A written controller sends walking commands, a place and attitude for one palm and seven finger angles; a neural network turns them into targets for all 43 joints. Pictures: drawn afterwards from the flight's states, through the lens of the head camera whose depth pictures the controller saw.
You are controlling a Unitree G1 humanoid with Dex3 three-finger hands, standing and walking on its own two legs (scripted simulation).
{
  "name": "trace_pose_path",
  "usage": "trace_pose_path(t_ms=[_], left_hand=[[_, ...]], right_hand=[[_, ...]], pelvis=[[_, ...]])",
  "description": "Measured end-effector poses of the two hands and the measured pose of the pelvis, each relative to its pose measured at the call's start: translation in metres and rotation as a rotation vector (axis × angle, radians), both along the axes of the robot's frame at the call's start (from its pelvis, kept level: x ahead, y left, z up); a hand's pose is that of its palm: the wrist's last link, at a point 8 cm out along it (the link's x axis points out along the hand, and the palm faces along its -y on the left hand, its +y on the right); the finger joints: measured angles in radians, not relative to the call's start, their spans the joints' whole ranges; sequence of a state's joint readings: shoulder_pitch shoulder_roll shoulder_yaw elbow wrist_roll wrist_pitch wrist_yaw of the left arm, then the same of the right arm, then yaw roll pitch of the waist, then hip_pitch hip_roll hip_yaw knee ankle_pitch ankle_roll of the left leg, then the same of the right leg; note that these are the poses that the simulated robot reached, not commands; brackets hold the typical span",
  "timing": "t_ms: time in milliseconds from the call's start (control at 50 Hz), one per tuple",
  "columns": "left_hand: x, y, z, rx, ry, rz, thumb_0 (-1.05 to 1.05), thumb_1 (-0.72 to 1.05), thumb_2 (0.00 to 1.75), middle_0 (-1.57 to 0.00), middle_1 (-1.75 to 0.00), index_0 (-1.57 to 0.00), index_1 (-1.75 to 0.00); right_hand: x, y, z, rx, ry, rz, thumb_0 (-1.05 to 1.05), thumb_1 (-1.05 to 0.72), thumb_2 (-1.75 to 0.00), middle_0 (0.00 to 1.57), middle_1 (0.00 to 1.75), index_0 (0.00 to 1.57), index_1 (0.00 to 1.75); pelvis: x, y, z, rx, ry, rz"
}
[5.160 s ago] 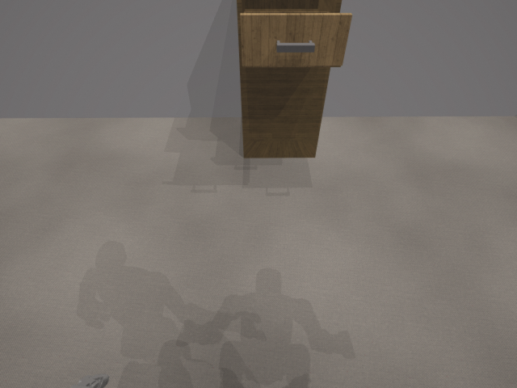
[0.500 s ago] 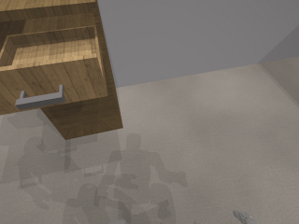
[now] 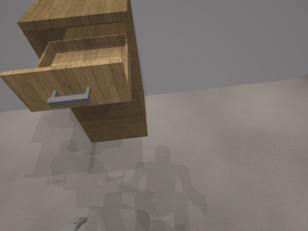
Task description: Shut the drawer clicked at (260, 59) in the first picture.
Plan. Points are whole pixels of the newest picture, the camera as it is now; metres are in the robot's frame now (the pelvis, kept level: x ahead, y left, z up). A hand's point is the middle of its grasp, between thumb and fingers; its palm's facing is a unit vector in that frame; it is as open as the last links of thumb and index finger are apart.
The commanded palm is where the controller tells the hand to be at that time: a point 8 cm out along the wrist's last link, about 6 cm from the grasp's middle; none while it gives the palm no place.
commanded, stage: turn to face it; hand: left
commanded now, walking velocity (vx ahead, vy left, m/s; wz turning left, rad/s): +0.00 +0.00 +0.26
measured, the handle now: (70, 95) +0.52 +0.31 +0.04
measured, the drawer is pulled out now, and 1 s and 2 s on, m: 0.29 0.29 0.29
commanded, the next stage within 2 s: take the last steps up to it in 0.04 s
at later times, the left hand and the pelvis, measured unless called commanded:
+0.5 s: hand out of the picture -0.10 +0.20 -0.16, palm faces +0.26 -0.94 -0.20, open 7.3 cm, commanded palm none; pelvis +0.01 +0.03 +0.01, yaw +9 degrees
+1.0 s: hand (80, 208) +0.21 +0.26 -0.16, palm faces +0.11 -0.98 -0.16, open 7.4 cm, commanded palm none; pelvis +0.14 +0.08 +0.01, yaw +8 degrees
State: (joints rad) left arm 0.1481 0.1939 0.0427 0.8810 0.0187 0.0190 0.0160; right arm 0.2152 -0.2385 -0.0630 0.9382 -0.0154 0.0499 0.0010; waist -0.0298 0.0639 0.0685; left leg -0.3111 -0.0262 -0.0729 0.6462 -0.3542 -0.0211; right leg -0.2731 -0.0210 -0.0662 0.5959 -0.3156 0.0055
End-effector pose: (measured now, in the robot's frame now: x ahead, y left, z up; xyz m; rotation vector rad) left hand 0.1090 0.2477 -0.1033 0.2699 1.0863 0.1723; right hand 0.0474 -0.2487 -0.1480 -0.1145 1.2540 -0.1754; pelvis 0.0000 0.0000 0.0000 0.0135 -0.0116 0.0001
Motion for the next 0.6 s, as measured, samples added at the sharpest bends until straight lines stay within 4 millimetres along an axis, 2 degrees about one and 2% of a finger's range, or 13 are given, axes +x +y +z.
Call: trace_pose_path(t_ms=[100,200,260,320,400,500,560,600], left_hand=[[-0.026,-0.019,0.011,-0.004,0.007,0.051,0.01,0.90,0.90,-0.20,-0.30,-0.21,-0.30],[-0.059,-0.027,0.009,-0.027,0.052,0.116,0.01,0.90,0.90,-0.21,-0.30,-0.21,-0.30],[-0.085,-0.027,0.004,-0.043,0.083,0.167,0.01,0.91,0.89,-0.21,-0.30,-0.21,-0.30],[-0.116,-0.023,-0.002,-0.061,0.135,0.219,0.00,0.91,0.89,-0.21,-0.30,-0.21,-0.30],[-0.165,-0.016,-0.011,-0.095,0.238,0.287,0.00,0.91,0.89,-0.21,-0.30,-0.21,-0.30],[-0.219,-0.002,-0.026,-0.154,0.388,0.361,0.01,0.91,0.90,-0.20,-0.30,-0.21,-0.30],[-0.231,0.010,-0.037,-0.185,0.471,0.365,0.01,0.91,0.90,-0.20,-0.30,-0.20,-0.30],[-0.222,0.019,-0.037,-0.194,0.486,0.346,0.01,0.91,0.90,-0.20,-0.30,-0.20,-0.30]], right_hand=[[-0.013,-0.013,-0.001,0.016,0.067,0.022,0.01,-0.91,-0.90,0.20,0.30,0.20,0.29],[-0.018,-0.018,0.005,0.013,0.106,0.060,0.01,-0.91,-0.90,0.20,0.30,0.19,0.29],[-0.015,-0.017,0.009,0.004,0.125,0.097,0.01,-0.91,-0.90,0.20,0.30,0.19,0.29],[-0.004,-0.010,0.015,-0.007,0.124,0.137,0.01,-0.91,-0.90,0.20,0.30,0.19,0.29],[0.025,0.009,0.023,-0.021,0.077,0.194,0.01,-0.91,-0.90,0.20,0.30,0.19,0.29],[0.071,0.050,0.034,-0.042,-0.038,0.255,0.01,-0.91,-0.90,0.20,0.30,0.19,0.29],[0.085,0.075,0.035,-0.052,-0.105,0.252,0.01,-0.91,-0.90,0.20,0.30,0.19,0.29],[0.082,0.087,0.037,-0.048,-0.111,0.235,0.01,-0.91,-0.90,0.20,0.30,0.19,0.29]], pelvis=[[-0.003,-0.011,0.009,0.022,-0.012,0.055],[-0.006,-0.017,0.015,0.025,-0.013,0.095],[-0.006,-0.016,0.016,0.019,-0.010,0.114],[-0.005,-0.012,0.017,0.010,-0.006,0.130],[-0.001,0.002,0.018,-0.001,-0.001,0.143],[0.008,0.030,0.013,-0.025,-0.004,0.148],[0.016,0.049,0.006,-0.035,-0.014,0.139],[0.023,0.058,0.009,-0.040,-0.022,0.133]])
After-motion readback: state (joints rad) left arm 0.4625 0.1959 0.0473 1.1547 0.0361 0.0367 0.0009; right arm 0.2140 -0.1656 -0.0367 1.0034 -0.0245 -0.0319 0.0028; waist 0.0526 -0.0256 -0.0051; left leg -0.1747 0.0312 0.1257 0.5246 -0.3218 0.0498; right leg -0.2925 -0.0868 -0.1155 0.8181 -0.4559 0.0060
